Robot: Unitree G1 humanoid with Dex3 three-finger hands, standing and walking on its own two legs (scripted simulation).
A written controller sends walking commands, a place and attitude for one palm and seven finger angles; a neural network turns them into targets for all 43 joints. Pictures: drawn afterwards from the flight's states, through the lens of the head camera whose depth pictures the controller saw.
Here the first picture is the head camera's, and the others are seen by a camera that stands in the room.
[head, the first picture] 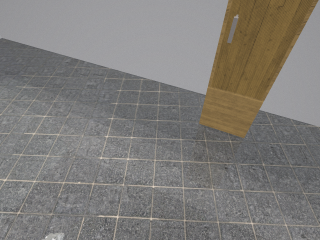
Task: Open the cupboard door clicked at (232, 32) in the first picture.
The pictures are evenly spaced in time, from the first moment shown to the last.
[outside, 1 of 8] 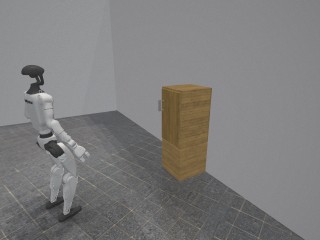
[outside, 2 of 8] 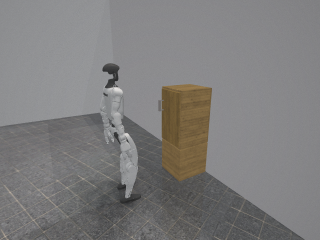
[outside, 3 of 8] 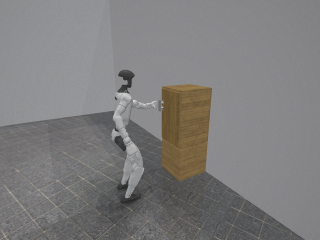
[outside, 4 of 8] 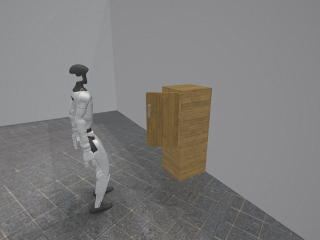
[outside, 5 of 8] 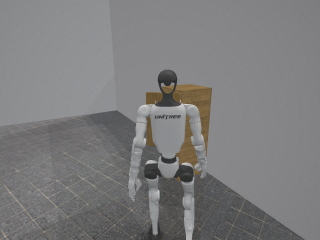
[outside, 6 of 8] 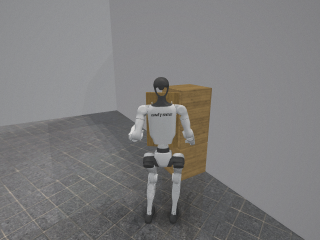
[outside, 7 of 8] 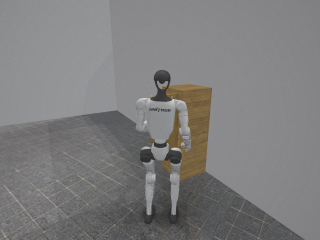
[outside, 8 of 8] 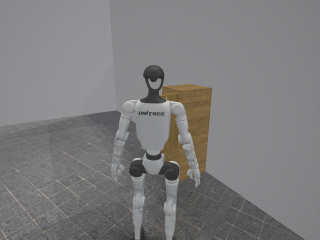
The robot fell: no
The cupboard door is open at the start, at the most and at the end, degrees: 0 98 96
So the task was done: yes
